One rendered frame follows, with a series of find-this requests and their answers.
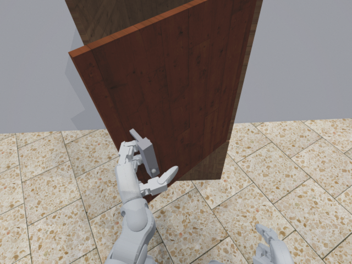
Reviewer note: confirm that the left robot forearm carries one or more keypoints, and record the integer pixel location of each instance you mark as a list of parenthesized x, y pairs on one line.
[(138, 227)]

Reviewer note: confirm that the handle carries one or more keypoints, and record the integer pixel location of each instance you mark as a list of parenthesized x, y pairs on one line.
[(147, 153)]

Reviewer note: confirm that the cupboard door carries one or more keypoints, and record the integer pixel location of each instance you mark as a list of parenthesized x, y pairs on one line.
[(172, 78)]

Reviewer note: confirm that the left robot hand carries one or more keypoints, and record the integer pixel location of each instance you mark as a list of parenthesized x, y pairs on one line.
[(127, 181)]

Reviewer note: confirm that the right robot hand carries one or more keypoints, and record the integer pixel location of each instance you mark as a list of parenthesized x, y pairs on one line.
[(276, 253)]

